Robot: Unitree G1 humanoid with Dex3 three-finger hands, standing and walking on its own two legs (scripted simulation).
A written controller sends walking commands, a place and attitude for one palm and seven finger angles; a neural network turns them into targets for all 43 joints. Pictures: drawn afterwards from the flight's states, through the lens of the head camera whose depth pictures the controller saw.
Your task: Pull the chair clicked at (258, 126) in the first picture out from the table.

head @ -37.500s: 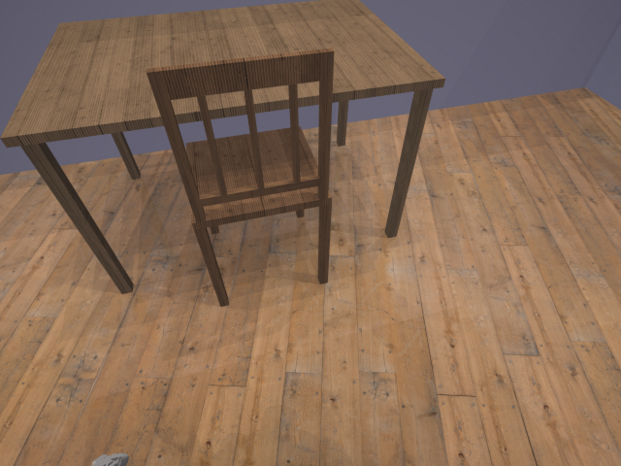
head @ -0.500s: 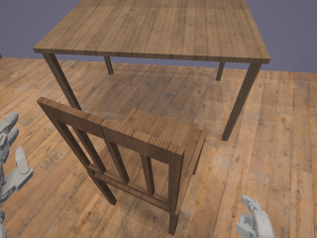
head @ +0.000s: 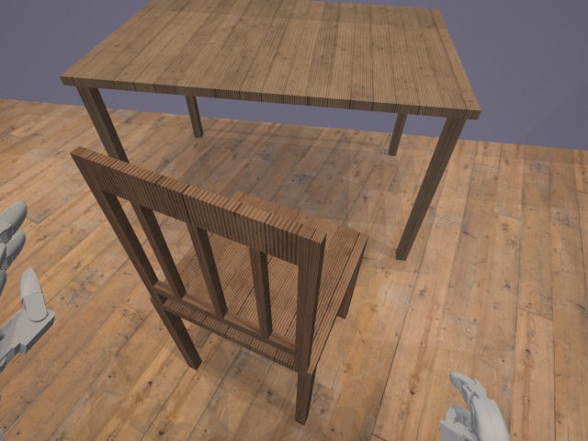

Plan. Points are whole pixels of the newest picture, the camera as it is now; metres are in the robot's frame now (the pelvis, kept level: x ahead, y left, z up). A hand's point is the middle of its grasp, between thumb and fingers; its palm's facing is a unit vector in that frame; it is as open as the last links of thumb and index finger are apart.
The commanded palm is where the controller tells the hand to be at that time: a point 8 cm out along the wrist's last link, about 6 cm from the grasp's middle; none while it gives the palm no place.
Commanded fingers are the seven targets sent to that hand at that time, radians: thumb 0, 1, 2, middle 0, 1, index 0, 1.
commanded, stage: step back with the hand held close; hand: left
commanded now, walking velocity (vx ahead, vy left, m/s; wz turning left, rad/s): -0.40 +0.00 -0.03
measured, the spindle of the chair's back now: (210, 274) +0.40 +0.17 -0.07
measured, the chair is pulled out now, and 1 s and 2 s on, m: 0.46 0.46 0.46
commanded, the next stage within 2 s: stop stepping back and stand still in 0.52 s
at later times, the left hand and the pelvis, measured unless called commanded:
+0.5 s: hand out of the picture +0.10 +0.27 +0.16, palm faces +0.35 -0.78 -0.52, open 7.4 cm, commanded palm +0.05 +0.31 +0.19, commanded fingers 0.00 0.90 0.90 -0.20 -0.30 -0.20 -0.30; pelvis -0.10 +0.01 +0.00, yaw +0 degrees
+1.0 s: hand out of the picture +0.02 +0.29 +0.18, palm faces +0.41 -0.80 -0.44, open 7.4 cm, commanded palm -0.04 +0.32 +0.19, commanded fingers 0.00 0.90 0.90 -0.20 -0.30 -0.20 -0.30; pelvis -0.19 +0.02 +0.01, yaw -2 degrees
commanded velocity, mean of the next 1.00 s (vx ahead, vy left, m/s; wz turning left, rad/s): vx -0.15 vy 0.01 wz -0.01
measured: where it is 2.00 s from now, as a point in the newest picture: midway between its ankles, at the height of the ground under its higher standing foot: outside the picture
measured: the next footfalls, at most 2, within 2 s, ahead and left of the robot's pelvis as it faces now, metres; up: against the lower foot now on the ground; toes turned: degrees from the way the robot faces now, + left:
right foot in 0.14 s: +0.05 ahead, -0.13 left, +0.00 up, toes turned -1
right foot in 0.74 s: -0.18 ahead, -0.10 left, +0.00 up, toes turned -4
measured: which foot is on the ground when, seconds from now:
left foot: down 0.00-0.76, up 0.78-0.94, down 0.96-1.00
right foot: down 0.00-0.02, up 0.04-0.12, down 0.14-0.46, up 0.48-0.72, down 0.74-1.00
